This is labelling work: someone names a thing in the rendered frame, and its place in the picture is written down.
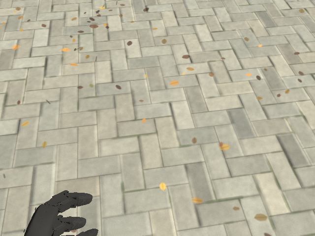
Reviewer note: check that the robot left hand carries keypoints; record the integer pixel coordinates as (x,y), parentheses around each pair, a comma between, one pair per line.
(46,222)

